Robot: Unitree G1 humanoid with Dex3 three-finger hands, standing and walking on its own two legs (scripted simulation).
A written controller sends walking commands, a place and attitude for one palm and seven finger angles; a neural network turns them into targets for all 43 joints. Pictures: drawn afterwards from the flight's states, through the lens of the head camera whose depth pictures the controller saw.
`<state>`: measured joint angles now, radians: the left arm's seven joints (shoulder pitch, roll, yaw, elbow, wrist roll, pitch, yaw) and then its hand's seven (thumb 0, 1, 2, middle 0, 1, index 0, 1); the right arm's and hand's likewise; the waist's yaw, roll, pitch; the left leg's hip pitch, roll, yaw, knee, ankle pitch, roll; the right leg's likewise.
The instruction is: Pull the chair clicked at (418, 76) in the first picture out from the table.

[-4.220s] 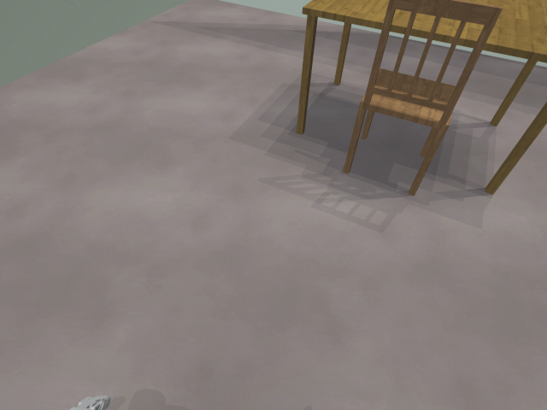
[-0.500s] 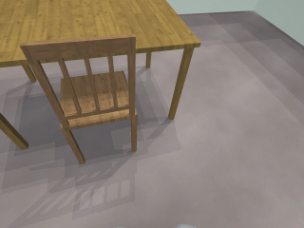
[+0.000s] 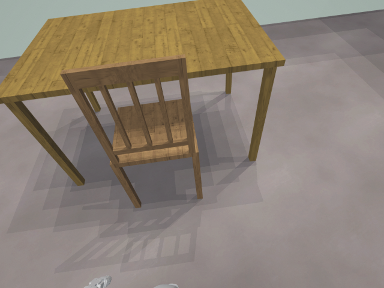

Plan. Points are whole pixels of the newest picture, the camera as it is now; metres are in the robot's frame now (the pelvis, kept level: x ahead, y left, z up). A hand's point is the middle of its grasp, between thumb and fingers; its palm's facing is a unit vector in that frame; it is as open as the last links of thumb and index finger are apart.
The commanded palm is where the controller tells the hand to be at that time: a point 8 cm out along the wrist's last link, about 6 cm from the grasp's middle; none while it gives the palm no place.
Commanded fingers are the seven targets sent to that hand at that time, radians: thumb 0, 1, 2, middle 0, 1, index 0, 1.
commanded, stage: take the last steps up to it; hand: left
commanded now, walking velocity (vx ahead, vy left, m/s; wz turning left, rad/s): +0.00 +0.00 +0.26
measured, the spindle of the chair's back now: (141, 116) +0.69 +0.21 -0.09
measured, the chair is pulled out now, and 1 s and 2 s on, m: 0.00 0.00 0.00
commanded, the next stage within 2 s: come to a stop and stand still in 0.98 s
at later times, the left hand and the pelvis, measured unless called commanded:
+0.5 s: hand out of the picture -0.13 +0.18 -0.17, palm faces +0.26 -0.95 -0.18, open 7.4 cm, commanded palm none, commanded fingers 0.00 0.90 0.90 -0.20 -0.30 -0.20 -0.30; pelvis +0.02 +0.03 +0.00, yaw +7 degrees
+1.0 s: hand (119, 238) +0.28 +0.23 -0.18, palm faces +0.04 -0.97 -0.22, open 7.4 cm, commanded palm none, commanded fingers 0.00 0.90 0.90 -0.20 -0.30 -0.20 -0.30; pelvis +0.18 +0.03 -0.02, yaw +4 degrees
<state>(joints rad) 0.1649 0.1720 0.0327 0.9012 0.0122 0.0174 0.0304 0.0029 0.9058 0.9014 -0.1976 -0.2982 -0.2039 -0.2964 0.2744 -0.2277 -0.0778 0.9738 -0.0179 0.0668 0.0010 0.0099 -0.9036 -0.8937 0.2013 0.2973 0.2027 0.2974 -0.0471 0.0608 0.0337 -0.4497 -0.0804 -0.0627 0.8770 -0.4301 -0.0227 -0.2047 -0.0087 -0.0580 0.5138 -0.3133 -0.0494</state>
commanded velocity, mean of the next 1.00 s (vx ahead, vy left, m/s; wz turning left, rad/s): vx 0.25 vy -0.03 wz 0.00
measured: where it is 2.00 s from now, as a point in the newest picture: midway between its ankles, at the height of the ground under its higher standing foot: outside the picture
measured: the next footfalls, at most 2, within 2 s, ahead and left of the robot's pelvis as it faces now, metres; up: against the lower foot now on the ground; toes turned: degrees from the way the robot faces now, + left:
left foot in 0.50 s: +0.04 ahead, +0.15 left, +0.00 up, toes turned +12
right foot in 0.96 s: +0.31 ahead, -0.05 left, +0.00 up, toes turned -2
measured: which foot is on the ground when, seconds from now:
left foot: up 0.00-0.48, down 0.50-0.98, up 1.00-1.00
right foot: down 0.00-0.50, up 0.52-0.94, down 0.96-1.00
